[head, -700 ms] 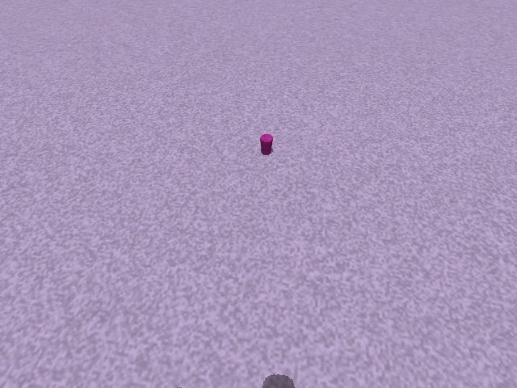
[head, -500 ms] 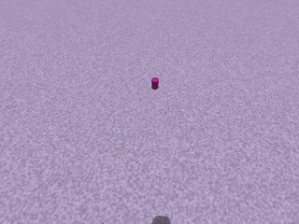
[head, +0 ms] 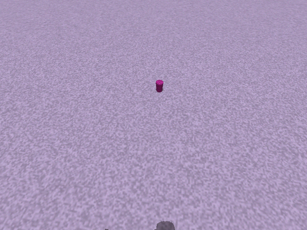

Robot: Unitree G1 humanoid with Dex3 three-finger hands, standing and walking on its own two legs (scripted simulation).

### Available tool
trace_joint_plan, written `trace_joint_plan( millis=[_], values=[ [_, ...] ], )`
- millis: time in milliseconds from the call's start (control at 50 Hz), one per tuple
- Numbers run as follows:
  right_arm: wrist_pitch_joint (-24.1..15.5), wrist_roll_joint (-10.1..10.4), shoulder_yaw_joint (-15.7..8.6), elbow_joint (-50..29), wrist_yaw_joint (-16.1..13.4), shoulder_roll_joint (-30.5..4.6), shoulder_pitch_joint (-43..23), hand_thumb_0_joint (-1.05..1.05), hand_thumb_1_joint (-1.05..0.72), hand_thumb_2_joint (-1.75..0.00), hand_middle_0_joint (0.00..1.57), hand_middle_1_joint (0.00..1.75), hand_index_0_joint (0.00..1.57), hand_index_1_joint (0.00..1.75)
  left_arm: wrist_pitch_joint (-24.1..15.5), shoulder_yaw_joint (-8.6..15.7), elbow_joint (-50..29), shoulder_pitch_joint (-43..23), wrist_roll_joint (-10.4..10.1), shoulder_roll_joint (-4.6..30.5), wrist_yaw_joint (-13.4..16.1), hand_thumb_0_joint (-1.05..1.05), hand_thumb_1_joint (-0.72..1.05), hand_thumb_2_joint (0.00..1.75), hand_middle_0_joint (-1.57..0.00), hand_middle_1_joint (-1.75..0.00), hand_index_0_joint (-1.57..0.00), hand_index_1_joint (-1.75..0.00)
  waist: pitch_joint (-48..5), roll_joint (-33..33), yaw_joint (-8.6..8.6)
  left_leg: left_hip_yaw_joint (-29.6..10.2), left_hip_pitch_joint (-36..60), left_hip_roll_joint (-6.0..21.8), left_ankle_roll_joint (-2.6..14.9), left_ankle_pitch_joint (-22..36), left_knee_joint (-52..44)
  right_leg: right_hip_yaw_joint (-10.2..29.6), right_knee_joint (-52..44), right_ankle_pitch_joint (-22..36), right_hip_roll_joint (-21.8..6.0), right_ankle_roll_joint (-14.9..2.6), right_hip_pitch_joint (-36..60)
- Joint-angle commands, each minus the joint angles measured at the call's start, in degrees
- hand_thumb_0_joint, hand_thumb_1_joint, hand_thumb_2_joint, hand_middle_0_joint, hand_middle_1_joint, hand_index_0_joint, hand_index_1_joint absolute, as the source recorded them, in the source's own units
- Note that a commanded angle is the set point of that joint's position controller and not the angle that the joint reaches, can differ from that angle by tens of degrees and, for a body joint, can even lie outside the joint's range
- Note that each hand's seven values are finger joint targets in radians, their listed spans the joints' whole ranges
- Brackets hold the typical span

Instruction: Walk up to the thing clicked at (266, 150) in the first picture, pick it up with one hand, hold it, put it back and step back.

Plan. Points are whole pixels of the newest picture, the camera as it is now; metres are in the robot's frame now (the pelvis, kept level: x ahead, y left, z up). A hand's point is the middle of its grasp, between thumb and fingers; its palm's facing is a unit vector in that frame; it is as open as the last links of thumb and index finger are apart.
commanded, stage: stand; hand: left
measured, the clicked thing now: (159, 86) +1.44 -0.01 -0.73
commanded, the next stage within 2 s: walk up in 0.42 s
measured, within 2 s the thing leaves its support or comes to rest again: neither
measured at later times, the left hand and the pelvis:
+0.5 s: hand out of the picture +0.07 +0.25 -0.16, palm faces -0.04 -0.94 -0.33, open 7.4 cm; pelvis +0.00 +0.00 +0.00, yaw -2 degrees
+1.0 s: hand (106, 216) +0.18 +0.15 -0.14, palm faces -0.08 -0.92 -0.38, open 7.4 cm; pelvis +0.13 -0.12 -0.01, yaw -8 degrees
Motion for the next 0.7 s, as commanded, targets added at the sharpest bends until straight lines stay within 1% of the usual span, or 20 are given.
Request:
trace_joint_plan(
  millis=[0, 40, 140, 180, 280, 380, 400, 420, 440, 460, 480, 500, 520, 560, 580, 600, 620, 640, 660, 680],
  values=[
    [-1.36, -0.03, -2.47, -3.21, -0.81, -12.17, -1.86, 0.00, -0.90, -0.90, 0.20, 0.30, 0.20, 0.30, -0.98, 2.17, -3.37, -2.04, -0.41, 11.96, 0.80, 0.00, 0.90, 0.90, -0.20, -0.30, -0.20, -0.30, -5.26, 1.04, -0.30, -5.19, 0.50, 6.97, 1.58, 9.71, -2.52, 4.71, -2.39, 8.90, -6.64, -2.26, 1.17],
    [-1.33, -0.06, -2.38, -3.22, -0.79, -11.98, -1.93, 0.00, -0.90, -0.90, 0.20, 0.30, 0.20, 0.30, -1.02, 2.16, -3.41, -2.16, -0.33, 11.99, 0.79, 0.00, 0.90, 0.90, -0.20, -0.30, -0.20, -0.30, -4.70, 0.07, -0.26, -5.27, -0.23, 6.97, 1.61, 8.39, -2.85, 4.79, -2.72, 7.80, -6.75, -2.21, 1.28],
    [-1.39, 0.06, -2.47, -3.36, -0.85, -12.18, -2.16, 0.00, -0.90, -0.90, 0.20, 0.30, 0.20, 0.30, -1.04, 2.17, -3.38, -1.17, -0.30, 12.04, 0.76, 0.00, 0.90, 0.90, -0.20, -0.30, -0.20, -0.30, -5.53, 0.48, 0.10, -5.45, 1.12, 7.13, 1.73, 11.28, -2.31, 4.59, -2.35, 9.75, -6.78, -2.30, 1.55],
    [-1.39, 0.02, -2.46, -3.51, -0.90, -12.02, -1.87, 0.00, -0.90, -0.90, 0.20, 0.30, 0.20, 0.30, -0.97, 2.34, -3.48, -1.76, -0.28, 12.31, 0.82, 0.00, 0.90, 0.90, -0.20, -0.30, -0.20, -0.30, -5.58, 0.17, -0.27, -5.29, 1.29, 7.10, 1.59, 10.87, -2.42, 4.60, -1.99, 9.63, -6.73, -2.34, 1.35],
    [-1.42, 0.05, -2.38, -3.63, -0.85, -12.19, -1.98, 0.00, -0.90, -0.90, 0.20, 0.30, 0.20, 0.30, -1.06, 2.29, -3.54, -1.56, -0.37, 12.16, 0.80, 0.00, 0.90, 0.90, -0.20, -0.30, -0.20, -0.30, -5.02, 0.14, -0.11, -5.59, 1.41, 7.27, 1.62, 11.33, -2.57, 4.57, -2.16, 9.09, -6.68, -2.18, 1.06],
    [-1.17, -0.01, -2.41, -3.59, -0.85, -12.36, -2.39, 0.00, -0.90, -0.90, 0.20, 0.30, 0.20, 0.30, -0.94, 2.34, -3.58, -1.67, -0.30, 12.12, 0.79, 0.00, 0.90, 0.90, -0.20, -0.30, -0.20, -0.30, -3.74, 0.10, -0.07, -5.46, 0.66, 7.04, 1.66, 8.24, -2.67, 4.69, -3.21, 7.01, -6.55, -2.20, 0.11],
    [-2.60, -1.44, -6.61, -7.01, 0.29, -18.55, 2.52, 0.00, -0.90, -0.90, 0.20, 0.30, 0.20, 0.30, -1.47, 5.83, -8.23, 1.73, 1.00, 17.71, -1.20, 0.00, 0.90, 0.90, -0.20, -0.30, -0.20, -0.30, -10.63, -1.03, -1.44, -5.94, 6.16, 6.08, 5.51, -21.46, 1.66, 5.66, 3.12, -19.62, -3.02, -4.16, -4.05],
    [-2.98, -1.89, -7.49, -5.61, 0.72, -19.36, 5.37, 0.00, -0.90, -0.90, 0.20, 0.30, 0.20, 0.30, -1.33, 5.85, -8.57, -1.52, 1.35, 16.62, -1.87, 0.00, 0.90, 0.90, -0.20, -0.30, -0.20, -0.30, -6.04, 2.16, -3.55, -9.78, 7.91, 8.36, 7.09, -31.02, -0.86, 4.39, 8.35, -25.47, -2.31, -4.21, -15.63],
    [-3.06, -2.10, -8.18, -5.26, 0.85, -20.43, 7.70, 0.00, -0.90, -0.90, 0.20, 0.30, 0.20, 0.30, -1.01, 5.63, -10.15, -4.92, 1.25, 14.73, -2.33, 0.00, 0.90, 0.90, -0.20, -0.30, -0.20, -0.30, -1.39, 7.54, -5.49, -16.11, 10.80, 13.24, 9.20, -37.03, -6.98, 0.32, 17.30, -21.74, 0.20, -2.82, -26.77],
    [-3.31, -2.03, -9.01, -6.02, 0.92, -21.49, 8.68, 0.00, -0.90, -0.90, 0.20, 0.30, 0.20, 0.30, -0.84, 5.78, -11.80, -7.51, 1.69, 14.62, -2.69, 0.00, 0.90, 0.90, -0.20, -0.30, -0.20, -0.30, 2.41, 9.71, -6.74, -24.05, 8.44, 21.02, 12.80, -37.45, -11.95, 0.97, 28.48, -18.17, -0.41, -2.00, -32.84],
    [-3.79, -2.11, -9.15, -7.34, 0.99, -21.84, 7.94, 0.00, -0.90, -0.90, 0.20, 0.30, 0.20, 0.30, -1.15, 5.73, -12.93, -7.20, 1.62, 14.80, -2.73, 0.00, 0.90, 0.90, -0.20, -0.30, -0.20, -0.30, 4.55, 6.41, -6.11, -25.91, 6.12, 23.36, 14.15, -32.80, -12.55, 5.35, 30.84, -16.38, -2.39, -2.15, -35.20],
    [-4.21, -2.02, -9.13, -7.91, 0.97, -21.35, 7.29, 0.00, -0.90, -0.90, 0.20, 0.30, 0.20, 0.30, -1.55, 5.96, -13.00, -6.34, 1.58, 15.01, -2.96, 0.00, 0.90, 0.90, -0.20, -0.30, -0.20, -0.30, 4.94, 5.02, -5.00, -26.50, 4.51, 23.82, 14.71, -31.65, -13.24, 7.14, 32.09, -14.67, -4.18, -2.42, -33.96],
    [-4.49, -1.93, -8.92, -9.02, 1.02, -19.88, 5.88, 0.00, -0.90, -0.90, 0.20, 0.30, 0.20, 0.30, -1.85, 6.12, -12.89, -4.22, 1.28, 15.84, -3.54, 0.00, 0.90, 0.90, -0.20, -0.30, -0.20, -0.30, 3.12, 3.66, -3.40, -23.13, 6.19, 21.44, 13.70, -29.29, -12.69, 7.45, 32.47, -13.32, -4.94, -2.45, -33.36],
    [-4.68, -2.14, -8.82, -11.37, 1.36, -19.33, 2.83, 0.00, -0.90, -0.90, 0.20, 0.30, 0.20, 0.30, -1.73, 6.29, -12.77, 0.44, 1.00, 15.29, -4.73, 0.00, 0.90, 0.90, -0.20, -0.30, -0.20, -0.30, 0.11, 7.75, -1.43, -15.23, 7.02, 18.69, 12.68, -26.21, -11.88, 4.25, 29.04, -13.00, -5.15, -1.57, -30.81],
    [-4.73, -2.26, -9.11, -12.36, 1.63, -19.75, 0.84, 0.00, -0.90, -0.90, 0.20, 0.30, 0.20, 0.30, -1.61, 6.45, -12.80, 2.04, 0.87, 15.21, -5.21, 0.00, 0.90, 0.90, -0.20, -0.30, -0.20, -0.30, 0.32, 10.11, -0.46, -12.39, 3.64, 18.15, 12.28, -25.11, -11.78, 3.05, 26.96, -11.84, -5.58, -1.18, -26.97],
    [-4.75, -2.32, -9.18, -13.25, 1.85, -19.92, -0.80, 0.00, -0.90, -0.90, 0.20, 0.30, 0.20, 0.30, -1.57, 6.54, -12.84, 3.09, 0.80, 15.04, -5.54, 0.00, 0.90, 0.90, -0.20, -0.30, -0.20, -0.30, 0.61, 11.48, 0.59, -9.47, -0.86, 17.06, 11.11, -23.57, -11.07, 2.38, 24.29, -10.57, -5.88, -1.05, -21.23],
    [-4.63, -2.41, -9.00, -13.59, 2.04, -19.45, -1.00, 0.00, -0.90, -0.90, 0.20, 0.30, 0.20, 0.30, -1.64, 6.69, -12.98, 2.62, 0.80, 14.99, -5.75, 0.00, 0.90, 0.90, -0.20, -0.30, -0.20, -0.30, 1.07, 11.37, 0.46, -6.26, -4.86, 15.04, 9.98, -22.47, -10.21, 1.34, 21.37, -8.92, -5.15, -0.89, -16.81],
    [-4.41, -2.42, -9.01, -13.98, 2.16, -19.41, -1.95, 0.00, -0.90, -0.90, 0.20, 0.30, 0.20, 0.30, -1.68, 7.04, -12.75, 3.74, 0.71, 14.96, -5.76, 0.00, 0.90, 0.90, -0.20, -0.30, -0.20, -0.30, 0.99, 11.79, 1.23, -4.21, -8.15, 13.97, 8.97, -22.11, -8.83, 0.62, 19.05, -6.73, -4.59, -1.21, -11.86],
    [-4.14, -2.53, -8.94, -14.10, 2.27, -19.26, -2.40, 0.00, -0.90, -0.90, 0.20, 0.30, 0.20, 0.30, -1.82, 7.35, -12.40, 5.32, 0.76, 15.26, -5.69, 0.00, 0.90, 0.90, -0.20, -0.30, -0.20, -0.30, 0.78, 10.83, 1.87, -2.09, -9.98, 12.59, 8.65, -21.52, -6.21, -0.99, 16.56, -4.43, -3.84, -0.99, -8.37],
    [-3.89, -2.30, -8.90, -14.46, 2.37, -19.13, -3.50, 0.00, -0.90, -0.90, 0.20, 0.30, 0.20, 0.30, -1.97, 7.58, -11.37, 9.02, 0.83, 15.11, -5.40, 0.00, 0.90, 0.90, -0.20, -0.30, -0.20, -0.30, -0.41, 8.70, 4.04, 0.14, -12.07, 11.56, 8.12, -22.53, -1.52, -2.85, 13.29, 0.23, -2.99, -1.12, -2.83]
  ],
)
